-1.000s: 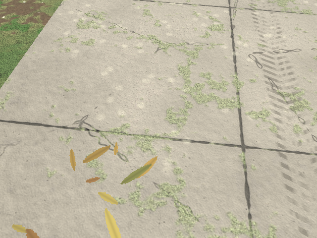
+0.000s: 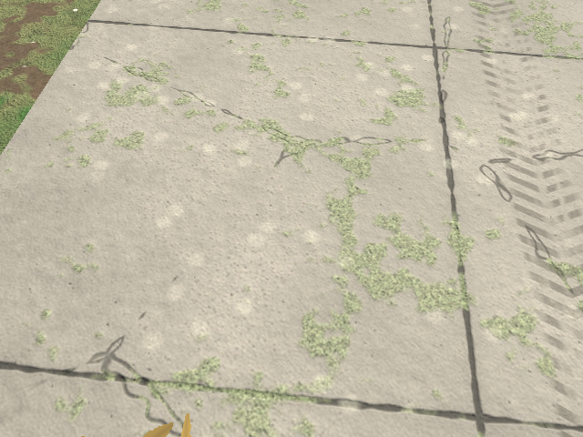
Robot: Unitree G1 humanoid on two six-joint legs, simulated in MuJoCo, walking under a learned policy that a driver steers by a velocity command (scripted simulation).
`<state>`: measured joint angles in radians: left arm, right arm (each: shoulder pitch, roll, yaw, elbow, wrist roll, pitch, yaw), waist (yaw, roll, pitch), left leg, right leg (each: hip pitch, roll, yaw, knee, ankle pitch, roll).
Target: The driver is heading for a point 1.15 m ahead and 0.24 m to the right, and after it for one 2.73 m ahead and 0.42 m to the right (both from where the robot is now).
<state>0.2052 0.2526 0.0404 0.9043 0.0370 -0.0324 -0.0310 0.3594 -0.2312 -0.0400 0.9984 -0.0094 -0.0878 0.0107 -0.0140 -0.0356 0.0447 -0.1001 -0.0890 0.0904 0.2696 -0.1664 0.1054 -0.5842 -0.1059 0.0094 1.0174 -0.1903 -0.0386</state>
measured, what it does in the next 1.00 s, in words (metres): walks ahead: right foot, then left foot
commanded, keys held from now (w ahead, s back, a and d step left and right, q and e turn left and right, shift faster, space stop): w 1.00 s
